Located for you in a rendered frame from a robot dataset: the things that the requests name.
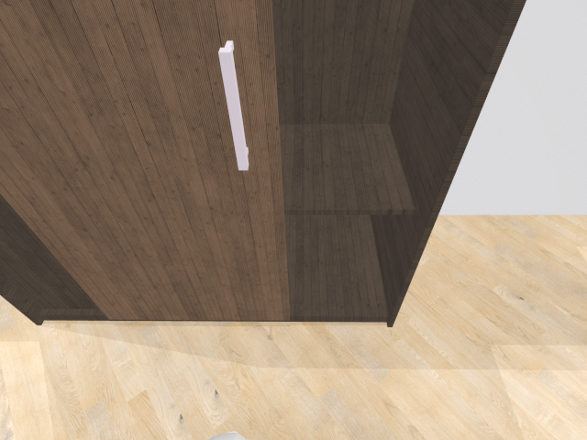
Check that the handle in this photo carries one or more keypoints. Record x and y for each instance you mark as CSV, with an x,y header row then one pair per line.
x,y
233,104

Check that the wardrobe door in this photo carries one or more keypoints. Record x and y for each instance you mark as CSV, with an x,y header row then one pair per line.
x,y
29,265
116,149

